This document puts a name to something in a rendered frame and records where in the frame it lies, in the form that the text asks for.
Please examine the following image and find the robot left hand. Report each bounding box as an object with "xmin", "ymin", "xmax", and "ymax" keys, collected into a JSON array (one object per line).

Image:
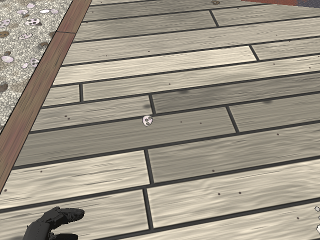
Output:
[{"xmin": 22, "ymin": 206, "xmax": 85, "ymax": 240}]

